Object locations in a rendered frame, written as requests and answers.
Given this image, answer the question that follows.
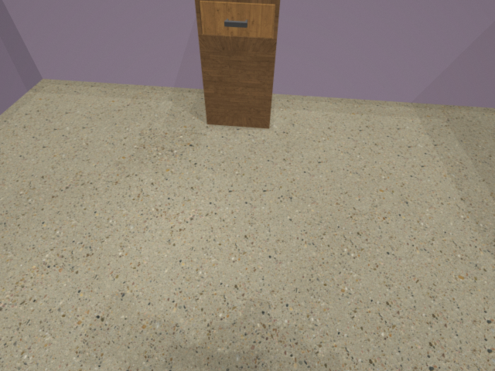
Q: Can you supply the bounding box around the handle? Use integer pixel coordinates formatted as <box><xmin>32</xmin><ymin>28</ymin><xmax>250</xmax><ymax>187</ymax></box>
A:
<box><xmin>224</xmin><ymin>19</ymin><xmax>248</xmax><ymax>28</ymax></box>

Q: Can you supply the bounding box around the drawer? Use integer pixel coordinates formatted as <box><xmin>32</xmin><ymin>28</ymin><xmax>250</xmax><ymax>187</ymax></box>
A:
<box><xmin>200</xmin><ymin>1</ymin><xmax>275</xmax><ymax>38</ymax></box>

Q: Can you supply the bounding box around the cabinet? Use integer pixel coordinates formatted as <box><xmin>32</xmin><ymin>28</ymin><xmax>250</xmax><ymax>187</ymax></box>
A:
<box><xmin>195</xmin><ymin>0</ymin><xmax>280</xmax><ymax>128</ymax></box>

